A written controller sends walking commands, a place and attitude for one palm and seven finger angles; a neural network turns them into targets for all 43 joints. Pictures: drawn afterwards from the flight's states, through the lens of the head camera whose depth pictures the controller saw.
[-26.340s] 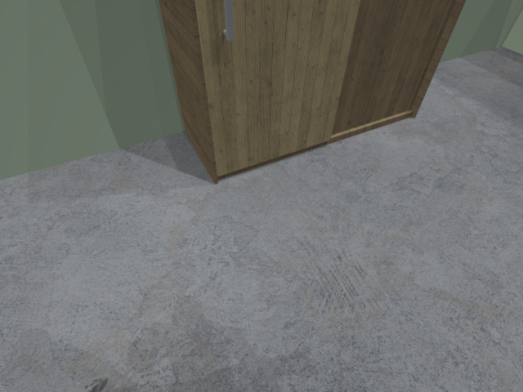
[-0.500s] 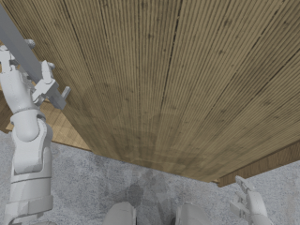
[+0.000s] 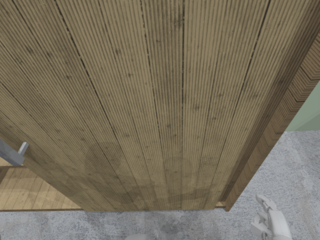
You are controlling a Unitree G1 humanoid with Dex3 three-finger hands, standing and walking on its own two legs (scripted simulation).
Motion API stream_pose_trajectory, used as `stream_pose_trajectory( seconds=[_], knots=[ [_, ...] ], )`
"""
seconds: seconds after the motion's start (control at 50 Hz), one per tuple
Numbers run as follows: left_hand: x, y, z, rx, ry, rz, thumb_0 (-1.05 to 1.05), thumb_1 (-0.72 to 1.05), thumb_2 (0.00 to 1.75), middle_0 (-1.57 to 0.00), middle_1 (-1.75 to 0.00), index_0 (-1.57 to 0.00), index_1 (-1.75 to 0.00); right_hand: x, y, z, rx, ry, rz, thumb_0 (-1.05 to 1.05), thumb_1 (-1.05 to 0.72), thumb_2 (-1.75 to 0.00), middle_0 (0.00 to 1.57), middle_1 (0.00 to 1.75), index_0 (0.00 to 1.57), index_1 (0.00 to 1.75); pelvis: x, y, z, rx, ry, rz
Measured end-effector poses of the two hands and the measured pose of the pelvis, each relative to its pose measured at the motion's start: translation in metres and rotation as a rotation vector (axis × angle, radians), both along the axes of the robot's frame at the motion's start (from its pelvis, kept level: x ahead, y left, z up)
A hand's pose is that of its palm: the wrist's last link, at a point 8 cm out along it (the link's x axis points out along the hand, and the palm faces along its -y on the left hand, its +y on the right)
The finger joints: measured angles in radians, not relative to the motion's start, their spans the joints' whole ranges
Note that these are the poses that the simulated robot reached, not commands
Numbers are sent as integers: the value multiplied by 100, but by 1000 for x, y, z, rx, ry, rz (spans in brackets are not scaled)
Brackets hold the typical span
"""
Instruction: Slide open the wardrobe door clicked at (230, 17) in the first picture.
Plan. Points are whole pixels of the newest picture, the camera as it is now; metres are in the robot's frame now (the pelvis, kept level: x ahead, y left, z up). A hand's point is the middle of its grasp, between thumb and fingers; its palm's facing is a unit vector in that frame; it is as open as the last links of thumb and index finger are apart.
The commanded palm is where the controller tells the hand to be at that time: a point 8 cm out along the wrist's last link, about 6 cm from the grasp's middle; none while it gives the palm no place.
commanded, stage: stop walking and hold the door there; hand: left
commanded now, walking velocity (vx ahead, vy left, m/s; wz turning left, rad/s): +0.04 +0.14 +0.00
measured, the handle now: out of the picture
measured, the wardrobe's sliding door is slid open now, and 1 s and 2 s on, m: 0.64 0.64 0.64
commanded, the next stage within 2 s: none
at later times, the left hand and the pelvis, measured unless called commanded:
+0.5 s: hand out of the picture +0.28 +0.40 +0.14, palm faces +0.62 -0.73 -0.27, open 6.4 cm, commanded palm +0.23 +0.42 +0.11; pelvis -0.05 +0.03 +0.01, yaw -3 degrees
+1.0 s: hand out of the picture +0.28 +0.41 +0.14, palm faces +0.61 -0.75 -0.27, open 6.1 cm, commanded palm +0.23 +0.42 +0.11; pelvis -0.06 +0.03 +0.01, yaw -2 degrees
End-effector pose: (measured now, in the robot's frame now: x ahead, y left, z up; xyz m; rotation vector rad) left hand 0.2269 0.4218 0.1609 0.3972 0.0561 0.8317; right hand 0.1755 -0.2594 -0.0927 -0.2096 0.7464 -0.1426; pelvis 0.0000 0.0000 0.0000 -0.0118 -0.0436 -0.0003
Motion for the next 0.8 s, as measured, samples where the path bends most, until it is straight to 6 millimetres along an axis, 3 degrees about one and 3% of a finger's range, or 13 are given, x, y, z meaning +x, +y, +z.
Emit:
stream_pose_trajectory(
  seconds=[0.1, 0.18, 0.24, 0.32, 0.44, 0.52, 0.6, 0.8],
  knots=[
    [0, 3, -1, -20, -19, -29, -18, 59, 76, -39, -133, -26, -136, -48, -25, 5, -62, 88, -84, 1, -91, -90, 20, 30, 20, 29, -7, 3, 7, 27, -3, 2],
    [0, 8, -5, -35, -70, -80, -18, 57, 78, -41, -136, -28, -135, -85, -31, 12, -121, 135, -122, 1, -91, -90, 20, 30, 19, 29, -15, 10, 6, 16, 2, 1],
    [1, 11, -9, -32, -123, -126, -19, 57, 80, -42, -138, -28, -135, -107, -26, 13, -156, 154, -139, 1, -91, -90, 20, 30, 19, 29, -23, 22, 1, -9, 1, 6],
    [2, 11, -10, -48, -133, -153, -18, 59, 80, -44, -139, -26, -134, -129, -1, 17, -124, 169, -168, 1, -91, -90, 20, 30, 19, 29, -32, 31, 8, -13, -7, -16],
    [2, 10, -8, -62, -91, -171, -17, 63, 80, -41, -138, -26, -135, -141, 45, 11, -21, 192, -117, 1, -91, -90, 20, 30, 20, 29, -40, 31, 16, -25, 16, -26],
    [2, 9, -7, -55, -75, -160, -18, 64, 80, -40, -137, -25, -136, -139, 57, 0, 26, 178, -78, 1, -90, -90, 21, 30, 20, 30, -49, 26, 9, 2, 27, -57],
    [2, 7, -5, -84, -55, -137, -17, 64, 79, -39, -134, -27, -136, -139, 50, -4, 33, 160, -82, 1, -90, -90, 21, 30, 20, 30, -59, 25, 8, -16, 22, -55],
    [3, 10, -6, -98, -50, -167, -18, 63, 81, -39, -136, -31, -137, -154, 8, 7, -88, 168, -155, 1, -91, -90, 21, 30, 20, 30, -60, 32, 8, -11, 22, -50]
  ],
)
